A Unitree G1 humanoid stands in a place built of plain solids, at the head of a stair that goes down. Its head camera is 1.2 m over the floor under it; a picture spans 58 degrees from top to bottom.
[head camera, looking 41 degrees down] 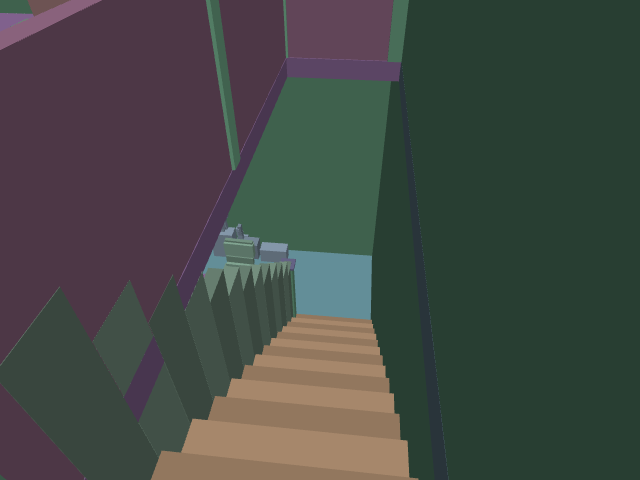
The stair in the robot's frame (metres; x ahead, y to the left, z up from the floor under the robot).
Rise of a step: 0.21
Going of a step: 0.23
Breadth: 0.93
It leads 6 degrees to the right of straight ahead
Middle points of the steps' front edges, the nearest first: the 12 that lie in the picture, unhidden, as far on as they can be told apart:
0.64 0.12 -0.42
0.87 0.09 -0.63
1.09 0.07 -0.83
1.32 0.05 -1.04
1.54 0.02 -1.25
1.76 0.00 -1.46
1.99 -0.02 -1.67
2.21 -0.05 -1.88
2.44 -0.07 -2.09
2.66 -0.09 -2.29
2.89 -0.11 -2.50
3.11 -0.14 -2.71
